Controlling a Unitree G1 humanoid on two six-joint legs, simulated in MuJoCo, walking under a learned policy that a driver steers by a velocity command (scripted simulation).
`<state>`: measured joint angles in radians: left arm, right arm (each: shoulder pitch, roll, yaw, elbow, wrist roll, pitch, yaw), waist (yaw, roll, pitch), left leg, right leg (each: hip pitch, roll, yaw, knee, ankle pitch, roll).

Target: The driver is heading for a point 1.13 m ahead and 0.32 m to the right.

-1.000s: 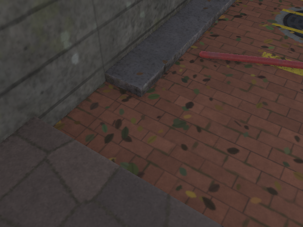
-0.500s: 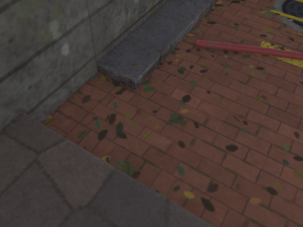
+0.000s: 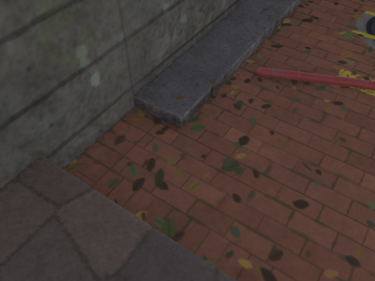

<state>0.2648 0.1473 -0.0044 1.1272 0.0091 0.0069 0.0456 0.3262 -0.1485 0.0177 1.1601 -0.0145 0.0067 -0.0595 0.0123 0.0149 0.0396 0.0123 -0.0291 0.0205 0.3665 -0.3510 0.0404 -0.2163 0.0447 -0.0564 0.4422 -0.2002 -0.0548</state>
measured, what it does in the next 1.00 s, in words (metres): walks ahead: right foot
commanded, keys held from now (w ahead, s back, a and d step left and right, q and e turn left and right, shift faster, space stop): no key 0.26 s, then w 0.74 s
